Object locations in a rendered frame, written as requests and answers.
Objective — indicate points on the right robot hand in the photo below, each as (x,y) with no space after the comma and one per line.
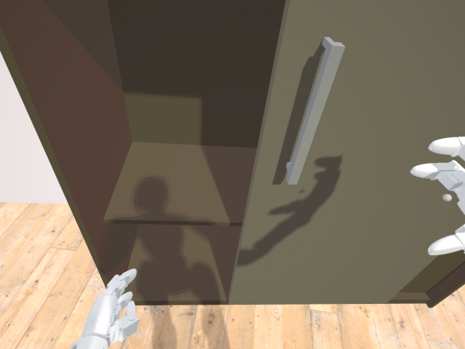
(452,176)

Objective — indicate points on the wardrobe door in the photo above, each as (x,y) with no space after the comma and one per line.
(435,272)
(357,226)

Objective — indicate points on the left robot hand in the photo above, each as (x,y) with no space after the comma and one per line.
(107,308)

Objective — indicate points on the handle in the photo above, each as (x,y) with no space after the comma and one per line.
(326,75)

